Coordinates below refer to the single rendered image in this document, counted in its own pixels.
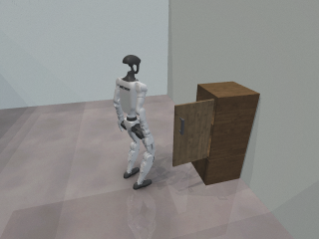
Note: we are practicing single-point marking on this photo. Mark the cupboard door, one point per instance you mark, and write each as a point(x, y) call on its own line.
point(193, 144)

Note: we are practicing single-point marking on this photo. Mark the right robot hand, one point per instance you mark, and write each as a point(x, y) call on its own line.
point(149, 140)

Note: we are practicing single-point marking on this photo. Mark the robot right foot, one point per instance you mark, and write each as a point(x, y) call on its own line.
point(145, 183)

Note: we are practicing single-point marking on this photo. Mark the robot left upper arm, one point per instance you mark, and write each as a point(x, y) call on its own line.
point(116, 98)

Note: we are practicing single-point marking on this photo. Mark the right robot forearm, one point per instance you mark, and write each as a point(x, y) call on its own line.
point(143, 122)

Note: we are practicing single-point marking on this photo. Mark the left robot hand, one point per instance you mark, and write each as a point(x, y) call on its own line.
point(119, 123)

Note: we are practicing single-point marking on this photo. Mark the left robot forearm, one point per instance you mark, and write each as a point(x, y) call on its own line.
point(119, 111)

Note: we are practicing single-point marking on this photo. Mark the robot left shin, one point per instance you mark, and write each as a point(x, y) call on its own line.
point(132, 157)

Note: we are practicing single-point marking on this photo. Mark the robot right upper arm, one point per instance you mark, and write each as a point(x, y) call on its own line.
point(141, 90)

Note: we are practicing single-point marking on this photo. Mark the handle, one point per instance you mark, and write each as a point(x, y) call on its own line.
point(181, 126)

